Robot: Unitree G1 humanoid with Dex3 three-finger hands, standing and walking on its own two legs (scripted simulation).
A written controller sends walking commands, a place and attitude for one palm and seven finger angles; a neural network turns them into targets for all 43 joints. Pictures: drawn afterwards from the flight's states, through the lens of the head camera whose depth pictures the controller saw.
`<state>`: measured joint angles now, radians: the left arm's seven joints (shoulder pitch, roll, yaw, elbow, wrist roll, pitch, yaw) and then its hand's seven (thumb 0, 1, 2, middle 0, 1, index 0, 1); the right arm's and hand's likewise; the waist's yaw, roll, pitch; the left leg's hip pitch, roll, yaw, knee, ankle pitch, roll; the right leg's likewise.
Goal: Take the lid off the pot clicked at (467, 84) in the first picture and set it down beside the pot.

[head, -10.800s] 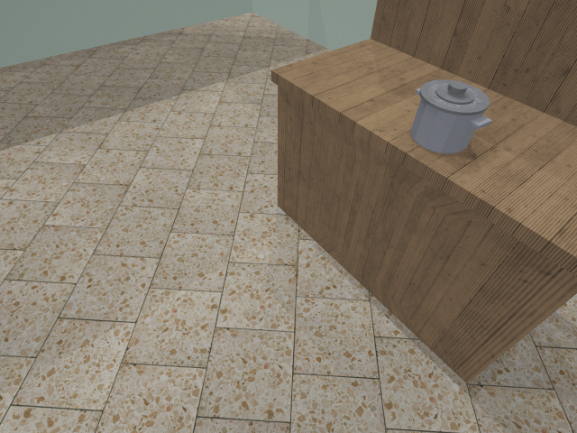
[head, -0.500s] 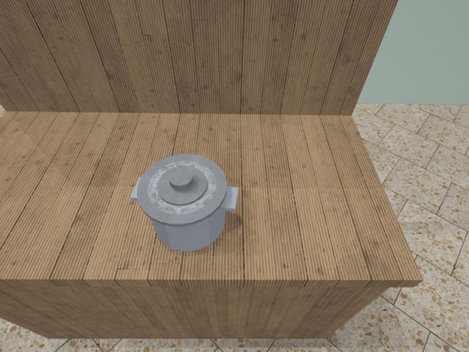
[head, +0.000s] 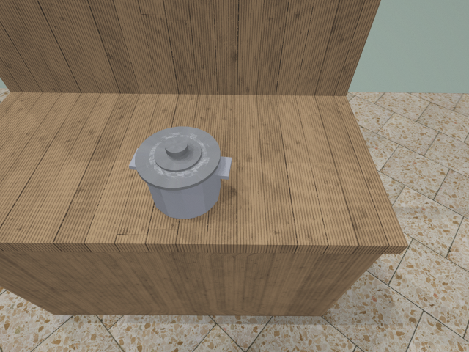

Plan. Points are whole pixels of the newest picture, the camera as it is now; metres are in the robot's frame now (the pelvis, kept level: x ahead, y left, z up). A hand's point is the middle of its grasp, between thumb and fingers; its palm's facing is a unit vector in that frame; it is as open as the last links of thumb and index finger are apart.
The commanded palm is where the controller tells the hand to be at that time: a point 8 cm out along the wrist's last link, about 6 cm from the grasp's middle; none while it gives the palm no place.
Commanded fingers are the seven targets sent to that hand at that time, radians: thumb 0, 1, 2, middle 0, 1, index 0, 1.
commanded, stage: come to a stop and stand still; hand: left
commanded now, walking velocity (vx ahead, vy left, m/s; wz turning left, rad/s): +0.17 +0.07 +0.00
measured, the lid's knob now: (176, 147) +0.46 +0.14 +0.08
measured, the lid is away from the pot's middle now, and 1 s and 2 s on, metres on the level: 0.00 0.00 0.00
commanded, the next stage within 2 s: look again from close up in 1.12 s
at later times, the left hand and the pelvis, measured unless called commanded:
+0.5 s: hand out of the picture -0.02 +0.20 -0.17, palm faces +0.01 -0.98 -0.19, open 7.3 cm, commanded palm none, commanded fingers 0.00 0.90 0.90 -0.20 -0.30 -0.20 -0.30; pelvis +0.00 +0.04 +0.00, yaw +0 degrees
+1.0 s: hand out of the picture +0.03 +0.23 -0.17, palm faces +0.05 -0.98 -0.18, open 7.3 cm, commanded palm none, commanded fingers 0.00 0.90 0.90 -0.20 -0.30 -0.20 -0.30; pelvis +0.04 +0.07 +0.00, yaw +0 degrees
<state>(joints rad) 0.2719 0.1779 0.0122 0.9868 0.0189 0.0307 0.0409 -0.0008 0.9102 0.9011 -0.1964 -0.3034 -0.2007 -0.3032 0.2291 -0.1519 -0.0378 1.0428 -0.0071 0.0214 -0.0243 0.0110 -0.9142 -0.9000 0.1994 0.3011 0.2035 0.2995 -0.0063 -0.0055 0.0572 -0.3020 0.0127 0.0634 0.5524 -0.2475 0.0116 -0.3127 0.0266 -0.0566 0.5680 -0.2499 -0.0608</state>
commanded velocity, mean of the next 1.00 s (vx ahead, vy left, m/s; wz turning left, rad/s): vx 0.02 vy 0.02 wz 0.00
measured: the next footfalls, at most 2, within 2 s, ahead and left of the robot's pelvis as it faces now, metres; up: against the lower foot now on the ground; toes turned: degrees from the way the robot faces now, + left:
none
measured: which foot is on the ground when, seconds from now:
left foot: down 0.00-1.00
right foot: down 0.00-1.00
